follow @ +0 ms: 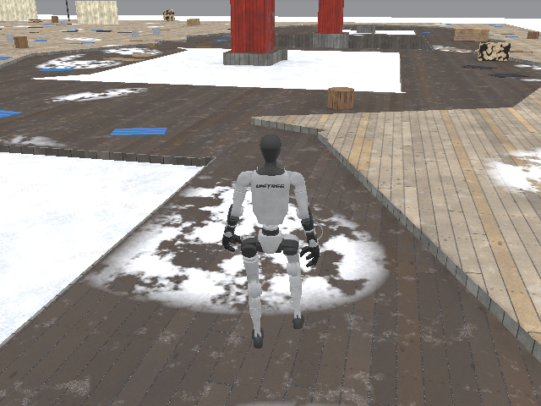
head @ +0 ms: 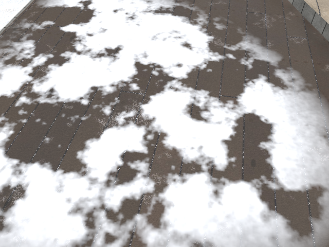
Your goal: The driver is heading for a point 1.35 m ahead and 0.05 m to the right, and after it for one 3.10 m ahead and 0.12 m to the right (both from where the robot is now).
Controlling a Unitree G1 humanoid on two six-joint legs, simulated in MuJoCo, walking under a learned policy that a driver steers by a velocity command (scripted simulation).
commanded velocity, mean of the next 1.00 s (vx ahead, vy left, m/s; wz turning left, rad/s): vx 0.50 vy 0.00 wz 0.00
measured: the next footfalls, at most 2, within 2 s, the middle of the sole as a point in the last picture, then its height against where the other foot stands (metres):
right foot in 0.30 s outside the picture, level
left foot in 0.86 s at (150, 217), level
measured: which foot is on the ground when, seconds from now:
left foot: down 0.00-0.30, up 0.32-0.84, down 0.86-1.00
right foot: up 0.00-0.28, down 0.30-0.88, up 0.90-1.00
